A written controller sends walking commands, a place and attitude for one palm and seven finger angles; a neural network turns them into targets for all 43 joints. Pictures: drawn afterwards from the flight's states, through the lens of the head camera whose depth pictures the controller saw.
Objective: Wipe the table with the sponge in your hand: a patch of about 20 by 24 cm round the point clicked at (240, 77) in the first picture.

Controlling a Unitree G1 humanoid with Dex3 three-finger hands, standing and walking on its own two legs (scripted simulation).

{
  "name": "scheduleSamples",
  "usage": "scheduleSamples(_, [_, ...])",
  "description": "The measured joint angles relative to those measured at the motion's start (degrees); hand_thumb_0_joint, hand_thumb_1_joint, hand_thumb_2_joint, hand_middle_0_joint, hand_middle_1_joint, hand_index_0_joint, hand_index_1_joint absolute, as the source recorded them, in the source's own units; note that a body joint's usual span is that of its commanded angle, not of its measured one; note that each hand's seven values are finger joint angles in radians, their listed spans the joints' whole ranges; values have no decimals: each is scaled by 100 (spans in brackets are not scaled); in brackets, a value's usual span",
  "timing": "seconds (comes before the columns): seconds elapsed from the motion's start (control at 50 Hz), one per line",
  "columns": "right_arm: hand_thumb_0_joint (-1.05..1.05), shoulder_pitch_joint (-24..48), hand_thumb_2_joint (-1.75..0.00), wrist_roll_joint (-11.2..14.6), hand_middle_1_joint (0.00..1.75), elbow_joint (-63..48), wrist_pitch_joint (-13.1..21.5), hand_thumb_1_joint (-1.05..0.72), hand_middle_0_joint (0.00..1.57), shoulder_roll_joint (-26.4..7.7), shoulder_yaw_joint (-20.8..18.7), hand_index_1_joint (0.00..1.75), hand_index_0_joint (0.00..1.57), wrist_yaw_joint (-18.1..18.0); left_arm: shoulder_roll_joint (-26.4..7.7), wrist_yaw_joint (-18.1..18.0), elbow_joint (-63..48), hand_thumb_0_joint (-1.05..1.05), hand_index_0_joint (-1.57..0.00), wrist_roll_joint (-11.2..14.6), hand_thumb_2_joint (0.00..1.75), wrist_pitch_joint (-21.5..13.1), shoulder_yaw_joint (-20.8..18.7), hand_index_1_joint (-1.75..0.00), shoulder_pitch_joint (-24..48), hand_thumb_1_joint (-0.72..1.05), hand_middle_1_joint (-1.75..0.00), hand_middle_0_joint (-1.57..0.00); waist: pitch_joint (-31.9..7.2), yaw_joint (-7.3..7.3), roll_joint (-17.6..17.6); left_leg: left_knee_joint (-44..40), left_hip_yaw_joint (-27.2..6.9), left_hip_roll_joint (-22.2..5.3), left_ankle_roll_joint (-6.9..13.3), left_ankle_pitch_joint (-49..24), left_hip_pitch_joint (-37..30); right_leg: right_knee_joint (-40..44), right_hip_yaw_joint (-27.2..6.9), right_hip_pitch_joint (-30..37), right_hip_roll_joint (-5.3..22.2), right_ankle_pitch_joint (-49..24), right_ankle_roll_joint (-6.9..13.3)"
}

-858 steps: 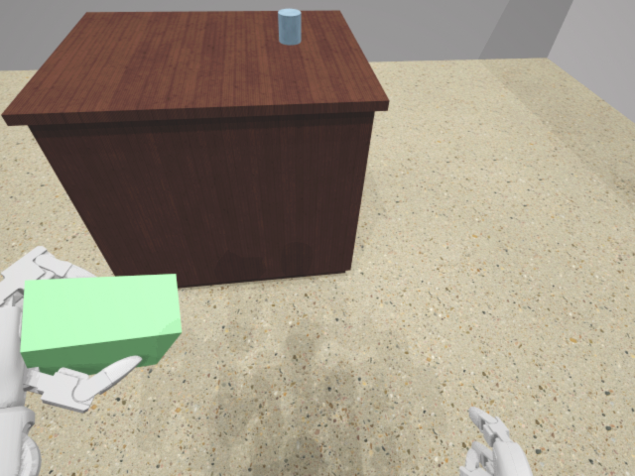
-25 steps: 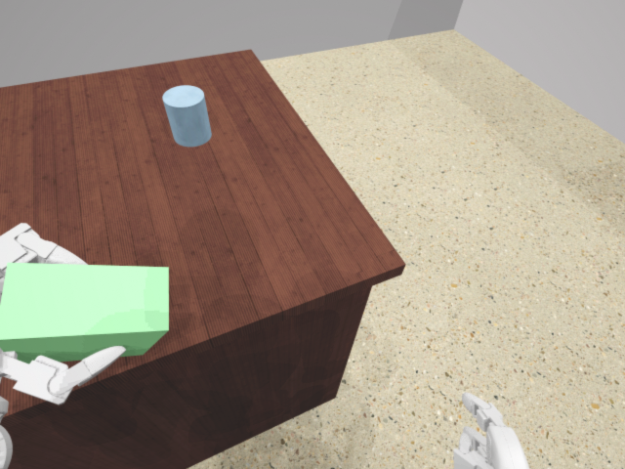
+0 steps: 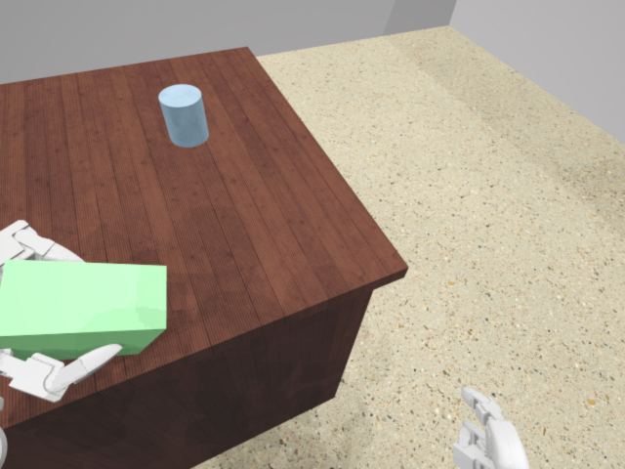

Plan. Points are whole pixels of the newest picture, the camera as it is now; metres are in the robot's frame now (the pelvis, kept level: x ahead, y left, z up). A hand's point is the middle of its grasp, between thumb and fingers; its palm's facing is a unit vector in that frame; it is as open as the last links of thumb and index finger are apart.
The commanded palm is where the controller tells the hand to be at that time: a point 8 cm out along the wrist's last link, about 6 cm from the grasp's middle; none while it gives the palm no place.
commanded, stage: shuffle to correct the standing spot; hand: left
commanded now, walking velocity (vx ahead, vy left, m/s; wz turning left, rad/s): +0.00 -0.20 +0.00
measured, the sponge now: (107, 315) +0.23 +0.21 +0.14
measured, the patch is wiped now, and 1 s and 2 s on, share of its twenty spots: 0.00 0.00 0.00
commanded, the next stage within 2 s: come to a stop and stand still in 1.76 s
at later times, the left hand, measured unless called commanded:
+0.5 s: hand (50, 326) +0.20 +0.24 +0.17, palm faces +0.35 -0.85 -0.40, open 10.0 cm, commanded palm +0.15 +0.28 +0.18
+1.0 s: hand (82, 308) +0.22 +0.22 +0.17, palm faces +0.32 -0.85 -0.42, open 10.0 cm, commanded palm +0.16 +0.26 +0.18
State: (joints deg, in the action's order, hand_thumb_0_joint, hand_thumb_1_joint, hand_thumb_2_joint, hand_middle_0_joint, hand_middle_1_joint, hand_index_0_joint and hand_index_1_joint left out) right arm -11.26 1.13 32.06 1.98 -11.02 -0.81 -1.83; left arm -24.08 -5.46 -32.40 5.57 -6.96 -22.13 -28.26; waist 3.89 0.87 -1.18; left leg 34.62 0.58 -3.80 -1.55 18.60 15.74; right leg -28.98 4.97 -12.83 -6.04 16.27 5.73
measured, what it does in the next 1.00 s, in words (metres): stands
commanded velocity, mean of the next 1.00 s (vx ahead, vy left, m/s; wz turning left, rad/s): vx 0.02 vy -0.20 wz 0.00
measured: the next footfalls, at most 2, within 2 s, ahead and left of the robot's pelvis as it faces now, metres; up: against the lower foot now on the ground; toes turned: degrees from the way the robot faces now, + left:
none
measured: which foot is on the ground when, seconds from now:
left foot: down 0.00-1.00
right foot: down 0.00-1.00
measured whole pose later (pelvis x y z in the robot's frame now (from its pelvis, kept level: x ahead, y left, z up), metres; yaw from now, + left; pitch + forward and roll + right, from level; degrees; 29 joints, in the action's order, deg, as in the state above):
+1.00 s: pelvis +0.00 -0.02 +0.00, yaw +0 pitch +0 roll -1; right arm -11.1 1.6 31.5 1.1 -11.5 -0.7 -1.4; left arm -23.6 -6.1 -31.4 5.5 -6.1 -21.4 -27.7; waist 3.7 1.0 0.2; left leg 32.9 -0.2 -4.7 -2.7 17.6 15.2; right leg -26.9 5.7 -12.0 -7.1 15.4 7.2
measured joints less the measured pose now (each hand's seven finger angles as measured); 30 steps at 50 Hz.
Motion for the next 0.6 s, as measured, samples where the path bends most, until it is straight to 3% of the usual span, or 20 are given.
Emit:
scheduleSamples(0.08, [1, -9, -90, 3, 29, -16, -17, -90, 20, 1, 1, 30, 20, -5, -18, 11, 83, -1, -77, -31, 103, 26, -36, -134, 26, -50, -134, -77, 37, -9, 34, -64, -28, -19, 4, -43, -36, 147, 20, 82, -23, -78, -60])
scheduleSamples(0.6, [1, -90, -90, 25, 30, -15, 8, -90, 20, 20, 70, 30, 20, 15, 160, -43, 182, -1, -77, -46, 103, 64, 127, -134, 89, -50, -134, -77, -33, -65, 168, -278, -68, -35, -54, -264, -20, 306, 69, 51, -47, -252, 71])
